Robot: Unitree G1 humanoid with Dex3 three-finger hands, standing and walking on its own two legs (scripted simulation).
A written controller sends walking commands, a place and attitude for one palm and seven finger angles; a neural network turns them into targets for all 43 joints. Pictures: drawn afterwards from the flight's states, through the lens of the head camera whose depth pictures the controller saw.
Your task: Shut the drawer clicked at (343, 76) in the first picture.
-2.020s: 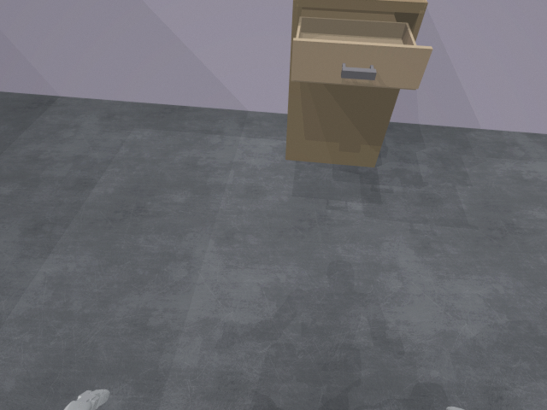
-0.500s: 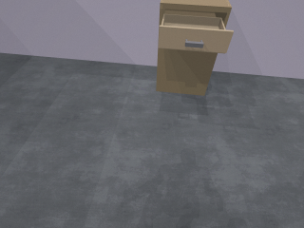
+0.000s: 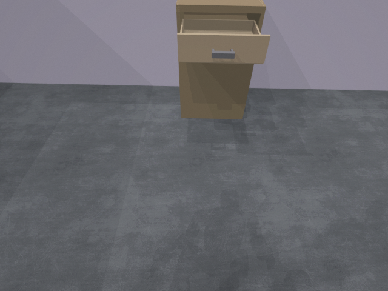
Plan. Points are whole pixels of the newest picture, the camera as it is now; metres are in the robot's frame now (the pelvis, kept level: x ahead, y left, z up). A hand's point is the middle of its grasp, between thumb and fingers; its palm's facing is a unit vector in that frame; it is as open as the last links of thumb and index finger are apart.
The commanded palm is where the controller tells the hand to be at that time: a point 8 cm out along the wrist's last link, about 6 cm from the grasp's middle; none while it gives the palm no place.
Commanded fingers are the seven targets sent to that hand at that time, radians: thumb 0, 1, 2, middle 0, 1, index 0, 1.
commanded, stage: walk to a spot facing it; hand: left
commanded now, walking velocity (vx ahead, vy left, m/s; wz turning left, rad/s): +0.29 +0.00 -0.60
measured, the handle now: (222, 52) +1.17 -0.04 -0.06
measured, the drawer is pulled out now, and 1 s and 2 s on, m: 0.30 0.30 0.30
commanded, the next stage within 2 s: turn to face it in 1.82 s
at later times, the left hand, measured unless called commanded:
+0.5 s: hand out of the picture +0.08 +0.17 -0.16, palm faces -0.11 -0.98 -0.19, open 7.4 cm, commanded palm none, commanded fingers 0.00 0.90 0.90 -0.20 -0.30 -0.20 -0.30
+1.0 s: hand (176, 168) +0.51 +0.11 -0.15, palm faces -0.54 -0.82 -0.18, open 7.4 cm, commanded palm none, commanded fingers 0.00 0.90 0.90 -0.20 -0.30 -0.20 -0.30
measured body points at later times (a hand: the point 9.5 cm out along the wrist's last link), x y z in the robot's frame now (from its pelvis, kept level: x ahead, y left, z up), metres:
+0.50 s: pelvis +0.12 -0.01 +0.01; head +0.14 -0.01 +0.46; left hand +0.09 +0.23 -0.14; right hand +0.20 -0.26 -0.12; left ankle +0.25 +0.11 -0.69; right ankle +0.02 -0.10 -0.73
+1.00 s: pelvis +0.31 +0.01 +0.01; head +0.33 +0.01 +0.46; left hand +0.54 +0.15 -0.13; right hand +0.11 -0.15 -0.12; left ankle +0.28 +0.10 -0.73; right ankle +0.33 -0.18 -0.65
